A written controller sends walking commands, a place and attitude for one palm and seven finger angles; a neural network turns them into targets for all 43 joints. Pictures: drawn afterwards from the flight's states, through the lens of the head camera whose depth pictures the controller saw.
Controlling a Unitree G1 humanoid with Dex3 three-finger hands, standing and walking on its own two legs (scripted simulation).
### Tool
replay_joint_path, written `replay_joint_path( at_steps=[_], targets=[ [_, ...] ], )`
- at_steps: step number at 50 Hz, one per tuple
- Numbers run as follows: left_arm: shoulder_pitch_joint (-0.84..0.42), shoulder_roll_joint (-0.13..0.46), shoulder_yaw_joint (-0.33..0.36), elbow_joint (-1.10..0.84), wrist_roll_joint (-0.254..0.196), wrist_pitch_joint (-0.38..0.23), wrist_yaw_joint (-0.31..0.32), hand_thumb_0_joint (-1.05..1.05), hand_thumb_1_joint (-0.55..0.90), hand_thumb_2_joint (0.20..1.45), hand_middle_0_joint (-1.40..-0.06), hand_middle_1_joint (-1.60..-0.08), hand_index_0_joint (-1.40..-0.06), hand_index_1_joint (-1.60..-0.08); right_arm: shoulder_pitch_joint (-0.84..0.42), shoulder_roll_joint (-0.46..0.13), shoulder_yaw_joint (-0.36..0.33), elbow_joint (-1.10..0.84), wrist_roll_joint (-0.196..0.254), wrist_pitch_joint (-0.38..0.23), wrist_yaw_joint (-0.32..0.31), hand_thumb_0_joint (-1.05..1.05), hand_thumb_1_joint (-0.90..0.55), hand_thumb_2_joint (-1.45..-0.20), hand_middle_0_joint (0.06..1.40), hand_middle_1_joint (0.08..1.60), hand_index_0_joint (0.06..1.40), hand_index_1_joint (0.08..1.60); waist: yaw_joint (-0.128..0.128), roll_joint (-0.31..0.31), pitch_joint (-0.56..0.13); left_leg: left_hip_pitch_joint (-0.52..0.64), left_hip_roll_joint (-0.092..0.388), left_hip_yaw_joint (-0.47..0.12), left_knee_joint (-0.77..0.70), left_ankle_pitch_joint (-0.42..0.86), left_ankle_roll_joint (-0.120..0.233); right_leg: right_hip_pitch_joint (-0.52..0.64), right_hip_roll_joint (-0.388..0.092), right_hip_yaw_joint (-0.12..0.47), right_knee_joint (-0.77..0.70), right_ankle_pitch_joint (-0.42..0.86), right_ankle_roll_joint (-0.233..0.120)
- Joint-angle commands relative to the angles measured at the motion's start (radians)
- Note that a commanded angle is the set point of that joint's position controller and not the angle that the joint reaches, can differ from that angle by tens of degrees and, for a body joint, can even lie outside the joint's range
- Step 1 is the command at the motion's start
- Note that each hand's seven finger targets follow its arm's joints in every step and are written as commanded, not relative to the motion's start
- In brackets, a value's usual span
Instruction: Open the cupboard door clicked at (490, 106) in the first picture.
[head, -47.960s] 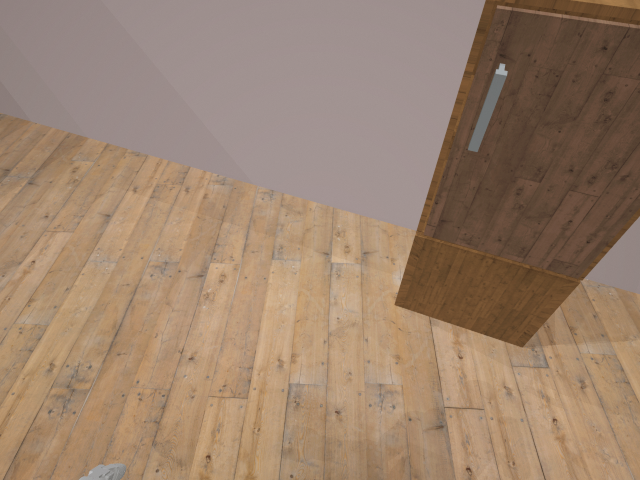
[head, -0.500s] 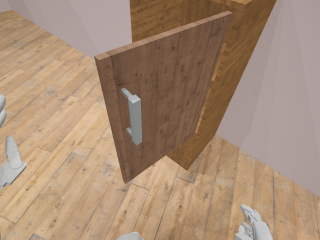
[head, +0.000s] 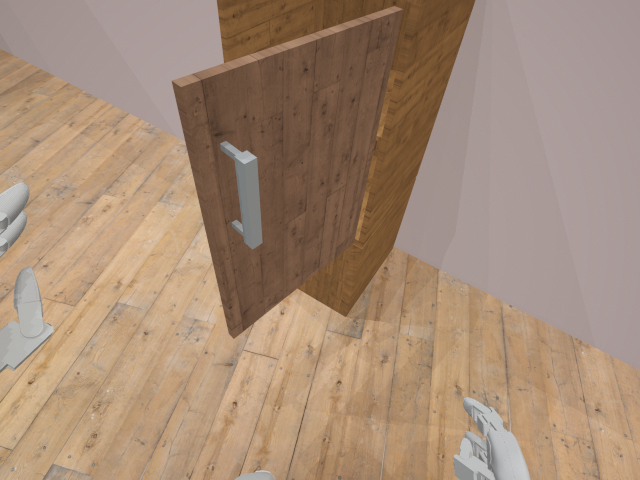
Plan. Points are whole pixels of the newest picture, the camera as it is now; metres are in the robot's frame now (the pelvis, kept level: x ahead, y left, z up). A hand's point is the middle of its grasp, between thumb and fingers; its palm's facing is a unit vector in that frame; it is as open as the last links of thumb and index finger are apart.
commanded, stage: stop stepping back and stand still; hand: left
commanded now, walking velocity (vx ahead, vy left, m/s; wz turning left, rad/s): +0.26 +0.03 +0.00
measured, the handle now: (241, 197) +0.46 +0.16 +0.08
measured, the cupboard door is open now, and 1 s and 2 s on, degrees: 79 79 79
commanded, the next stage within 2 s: let the arm hang, fingers relaxed in 0.62 s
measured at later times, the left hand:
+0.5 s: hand out of the picture +0.13 +0.28 +0.17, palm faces +0.50 -0.76 -0.41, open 7.4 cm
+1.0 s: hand out of the picture -0.01 +0.16 -0.16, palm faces +0.14 -0.97 -0.18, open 7.1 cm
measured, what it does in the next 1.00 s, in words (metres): steps on the spot: left foot, then left foot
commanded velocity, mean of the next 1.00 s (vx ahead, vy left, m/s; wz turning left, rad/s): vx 0.07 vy -0.01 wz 0.00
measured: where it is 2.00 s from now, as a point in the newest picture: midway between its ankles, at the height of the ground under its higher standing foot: outside the picture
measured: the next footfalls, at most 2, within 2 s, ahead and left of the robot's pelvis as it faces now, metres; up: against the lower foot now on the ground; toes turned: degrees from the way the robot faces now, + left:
left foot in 0.02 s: +0.14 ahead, +0.09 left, +0.00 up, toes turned +1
left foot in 0.34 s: +0.00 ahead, +0.12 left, +0.00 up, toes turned +4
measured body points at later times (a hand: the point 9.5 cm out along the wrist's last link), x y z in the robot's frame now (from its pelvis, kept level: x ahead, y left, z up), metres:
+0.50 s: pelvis -0.06 +0.00 +0.01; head -0.07 +0.02 +0.46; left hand +0.10 +0.32 +0.19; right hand +0.10 -0.22 -0.07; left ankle +0.00 +0.11 -0.73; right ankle -0.09 -0.10 -0.72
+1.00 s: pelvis -0.06 -0.01 +0.00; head -0.05 -0.01 +0.45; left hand -0.01 +0.21 -0.14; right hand +0.04 -0.25 -0.14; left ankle -0.04 +0.12 -0.73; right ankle -0.08 -0.09 -0.73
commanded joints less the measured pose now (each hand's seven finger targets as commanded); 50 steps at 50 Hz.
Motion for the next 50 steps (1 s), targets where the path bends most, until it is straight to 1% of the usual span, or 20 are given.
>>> replay_joint_path(
  at_steps=[1, 3, 5, 7, 9, 10, 15, 17, 20, 23, 26, 30, 32, 35, 36, 40, 43, 45, 47, 50],
  targets=[
    [-0.086, 0.136, 0.132, -0.139, -0.013, -0.019, 0.031, 0.0, 0.9, 0.9, -0.2, -0.3, -0.2, -0.3, -0.065, -0.17, -0.051, -0.17, 0.021, -0.067, -0.032, 0.0, -0.9, -0.9, 0.2, 0.3, 0.2, 0.3, -0.022, 0.184, -0.114, 0.376, 0.135, -0.187, -0.201, 0.27, 0.069, -0.179, -0.032, -0.014, 0.07, 0.22, 0.033],
    [-0.04, 0.14, 0.139, -0.098, -0.006, -0.021, 0.033, 0.0, 0.9, 0.9, -0.2, -0.3, -0.2, -0.3, -0.069, -0.152, -0.048, -0.166, -0.003, -0.094, -0.029, 0.0, -0.9, -0.9, 0.2, 0.3, 0.2, 0.3, -0.011, 0.267, -0.098, 0.248, 0.189, -0.367, -0.422, -0.197, 0.069, -0.133, 0.006, -0.016, 0.091, -0.098, 0.007],
    [-0.047, 0.148, 0.151, -0.142, 0.009, -0.023, 0.042, 0.0, 0.9, 0.9, -0.2, -0.3, -0.2, -0.3, -0.074, -0.156, -0.052, -0.171, -0.01, -0.091, -0.027, 0.0, -0.9, -0.9, 0.2, 0.3, 0.2, 0.3, -0.005, 0.263, -0.051, 0.059, 0.156, -0.298, -0.519, -0.512, 0.002, 0.011, 0.026, -0.051, 0.009, -0.102, -0.025],
    [0.024, 0.166, 0.167, -0.157, 0.015, -0.021, 0.038, 0.0, 0.9, 0.9, -0.2, -0.3, -0.2, -0.3, -0.062, -0.155, -0.062, -0.188, -0.007, -0.084, -0.018, 0.0, -0.9, -0.9, 0.2, 0.3, 0.2, 0.3, -0.005, 0.162, -0.073, 0.057, 0.043, -0.147, -0.365, -0.409, -0.039, 0.038, -0.005, -0.035, -0.146, -0.104, -0.045],
    [0.06, 0.15, 0.15, -0.165, 0.005, -0.024, 0.034, 0.0, 0.9, 0.9, -0.2, -0.3, -0.2, -0.3, -0.051, -0.144, -0.074, -0.172, -0.005, -0.07, -0.011, 0.0, -0.9, -0.9, 0.2, 0.3, 0.2, 0.3, -0.016, -0.122, -0.068, 0.237, -0.034, -0.058, 0.138, -0.144, -0.027, -0.29, -0.248, 0.243, -0.337, -0.196, -0.14],
    [0.013, 0.14, 0.144, -0.183, 0.005, -0.021, 0.037, 0.0, 0.9, 0.9, -0.2, -0.3, -0.2, -0.3, -0.048, -0.151, -0.078, -0.154, -0.006, -0.066, -0.01, 0.0, -0.9, -0.9, 0.2, 0.3, 0.2, 0.3, -0.019, -0.147, -0.042, 0.162, -0.022, -0.066, 0.268, -0.127, -0.023, -0.313, -0.317, 0.292, -0.338, -0.153, -0.183],
    [-0.187, 0.093, 0.082, -0.044, 0.045, -0.04, 0.058, 0.0, 0.9, 0.9, -0.2, -0.3, -0.2, -0.3, -0.015, -0.166, -0.072, -0.106, -0.003, -0.106, -0.034, 0.0, -0.9, -0.9, 0.2, 0.3, 0.2, 0.3, -0.043, 0.049, 0.019, 0.254, 0.029, -0.061, -0.111, -0.143, 0.027, -0.237, -0.185, 0.113, -0.129, 0.019, -0.071],
    [-0.202, 0.098, 0.076, -0.058, 0.043, -0.045, 0.058, 0.0, 0.9, 0.9, -0.2, -0.3, -0.2, -0.3, -0.034, -0.188, -0.08, -0.132, 0.004, -0.121, -0.043, 0.0, -0.9, -0.9, 0.2, 0.3, 0.2, 0.3, -0.024, 0.15, -0.016, 0.316, 0.11, -0.179, -0.177, -0.061, 0.066, -0.22, -0.08, 0.046, -0.013, 0.129, -0.015],
    [-0.205, 0.097, 0.076, -0.1, 0.048, -0.055, 0.049, 0.0, 0.9, 0.9, -0.2, -0.3, -0.2, -0.3, -0.044, -0.158, -0.056, -0.124, -0.01, -0.124, -0.037, 0.0, -0.9, -0.9, 0.2, 0.3, 0.2, 0.3, -0.033, 0.253, 0.017, 0.139, 0.195, -0.41, -0.436, -0.48, 0.096, -0.147, -0.007, -0.029, 0.159, -0.009, 0.014],
    [-0.139, 0.101, 0.087, -0.142, 0.052, -0.054, 0.052, 0.0, 0.9, 0.9, -0.2, -0.3, -0.2, -0.3, -0.046, -0.141, -0.054, -0.13, -0.019, -0.138, -0.025, 0.0, -0.9, -0.9, 0.2, 0.3, 0.2, 0.3, -0.018, 0.203, -0.02, 0.132, 0.198, -0.346, -0.449, -0.49, 0.104, -0.088, -0.014, -0.036, 0.105, -0.025, -0.003],
    [-0.05, 0.089, 0.089, -0.127, 0.049, -0.032, 0.049, 0.0, 0.9, 0.9, -0.2, -0.3, -0.2, -0.3, -0.047, -0.142, -0.053, -0.146, -0.019, -0.122, -0.013, 0.0, -0.9, -0.9, 0.2, 0.3, 0.2, 0.3, -0.018, 0.179, -0.055, 0.097, 0.104, -0.179, -0.339, -0.406, 0.039, 0.02, -0.021, -0.04, -0.094, 0.024, -0.026],
    [-0.066, 0.107, 0.115, -0.076, 0.026, -0.012, 0.048, 0.0, 0.9, 0.9, -0.2, -0.3, -0.2, -0.3, -0.034, -0.134, -0.066, -0.13, -0.014, -0.078, -0.007, 0.0, -0.9, -0.9, 0.2, 0.3, 0.2, 0.3, -0.028, -0.136, -0.001, 0.067, 0.002, -0.046, 0.201, -0.194, -0.001, -0.177, -0.296, 0.357, -0.304, -0.109, -0.175],
    [-0.146, 0.103, 0.107, -0.063, 0.028, -0.022, 0.053, 0.0, 0.9, 0.9, -0.2, -0.3, -0.2, -0.3, -0.04, -0.133, -0.056, -0.125, -0.008, -0.079, -0.006, 0.0, -0.9, -0.9, 0.2, 0.3, 0.2, 0.3, -0.035, -0.056, -0.008, 0.052, 0.023, -0.061, 0.174, -0.231, 0.004, -0.115, -0.295, 0.272, -0.211, 0.179, -0.167],
    [-0.141, 0.089, 0.094, -0.016, 0.03, -0.029, 0.051, 0.0, 0.9, 0.9, -0.2, -0.3, -0.2, -0.3, -0.041, -0.136, -0.049, -0.125, -0.004, -0.086, -0.018, 0.0, -0.9, -0.9, 0.2, 0.3, 0.2, 0.3, -0.028, 0.016, -0.043, 0.271, 0.036, -0.049, -0.132, 0.02, 0.026, -0.108, -0.167, 0.111, -0.074, 0.386, -0.056],
    [-0.123, -0.125, -0.308, 0.717, 0.127, 0.128, -0.097, 0.0, 0.9, 0.9, -0.2, -0.3, -0.2, -0.3, -0.01, -0.275, -0.1, 0.12, -0.02, -0.108, 0.08, 0.0, -0.9, -0.9, 0.2, 0.3, 0.2, 0.3, -0.071, 0.089, -0.022, 0.229, 0.112, -0.161, 0.05, 0.348, 0.059, -0.271, -0.174, -0.011, 0.165, 0.542, -0.02],
    [-0.199, -0.2, -0.323, 0.841, 0.108, 0.224, -0.11, 0.0, 0.9, 0.9, -0.2, -0.3, -0.2, -0.3, 0.022, -0.218, -0.07, 0.081, -0.044, 0.012, 0.051, 0.0, -0.9, -0.9, 0.2, 0.3, 0.2, 0.3, -0.021, 0.024, -0.051, 0.102, 0.244, -0.399, -0.144, 0.371, 0.202, -0.238, -0.048, -0.007, 0.336, -0.062, 0.005],
    [-0.224, -0.143, -0.328, 1.068, 0.104, 0.21, -0.104, 0.0, 0.9, 0.9, -0.2, -0.3, -0.2, -0.3, -0.044, -0.205, -0.062, 0.107, -0.044, 0.031, 0.052, 0.0, -0.9, -0.9, 0.2, 0.3, 0.2, 0.3, 0.025, -0.043, -0.092, 0.074, 0.131, -0.255, -0.087, 0.301, 0.117, -0.03, -0.091, 0.043, 0.072, 0.217, -0.01],
    [-0.269, -0.084, -0.335, 1.211, 0.104, 0.194, -0.096, 0.0, 0.9, 0.9, -0.2, -0.3, -0.2, -0.3, -0.038, -0.153, -0.057, 0.15, -0.032, 0.056, 0.047, 0.0, -0.9, -0.9, 0.2, 0.3, 0.2, 0.3, -0.005, -0.248, -0.078, 0.104, -0.012, -0.084, 0.036, -0.017, 0.022, -0.026, -0.251, 0.212, -0.082, 0.596, -0.067],
    [-0.322, -0.095, -0.36, 1.321, 0.098, 0.192, -0.089, 0.0, 0.9, 0.9, -0.2, -0.3, -0.2, -0.3, 0.005, -0.141, -0.063, 0.205, -0.033, 0.078, 0.044, 0.0, -0.9, -0.9, 0.2, 0.3, 0.2, 0.3, -0.032, -0.159, -0.043, 0.133, -0.008, -0.058, 0.065, -0.236, 0.006, -0.035, -0.274, 0.198, -0.077, 0.742, -0.119],
    [-0.322, -0.157, -0.368, 1.443, 0.087, 0.193, -0.084, 0.0, 0.9, 0.9, -0.2, -0.3, -0.2, -0.3, 0.056, -0.091, -0.052, 0.291, -0.033, 0.081, 0.032, 0.0, -0.9, -0.9, 0.2, 0.3, 0.2, 0.3, -0.046, 0.103, -0.055, 0.276, 0.041, -0.071, -0.081, 0.076, 0.011, -0.055, -0.203, 0.121, -0.043, 0.658, -0.085]
  ],
)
